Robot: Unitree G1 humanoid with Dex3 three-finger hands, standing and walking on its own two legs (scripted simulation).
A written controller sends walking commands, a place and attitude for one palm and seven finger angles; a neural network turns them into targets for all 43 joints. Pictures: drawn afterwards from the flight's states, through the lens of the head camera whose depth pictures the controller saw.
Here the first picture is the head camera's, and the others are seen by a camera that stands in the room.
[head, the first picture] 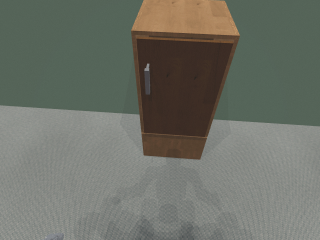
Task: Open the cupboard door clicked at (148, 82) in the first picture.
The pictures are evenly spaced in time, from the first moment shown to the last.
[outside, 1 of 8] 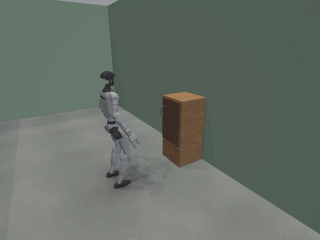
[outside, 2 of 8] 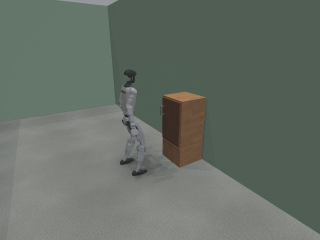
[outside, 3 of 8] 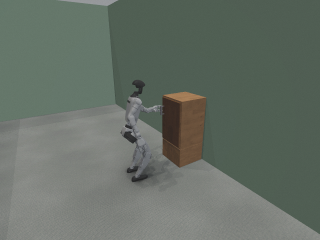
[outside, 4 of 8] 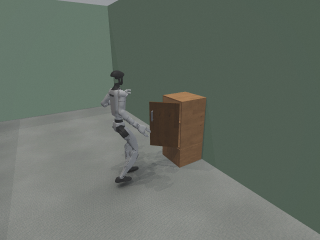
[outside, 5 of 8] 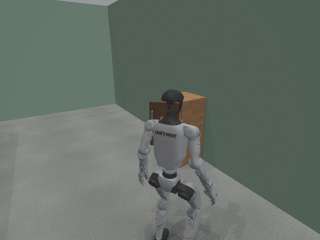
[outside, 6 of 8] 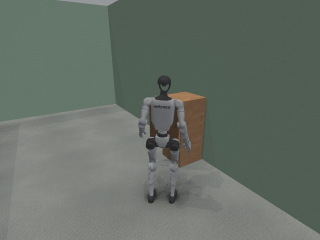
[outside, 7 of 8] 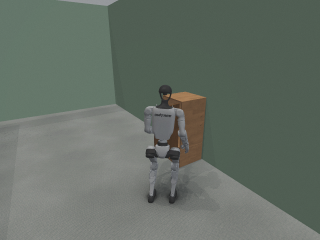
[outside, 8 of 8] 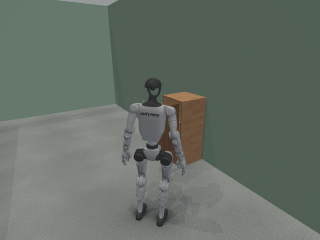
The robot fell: no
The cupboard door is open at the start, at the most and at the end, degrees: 0 97 97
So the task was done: yes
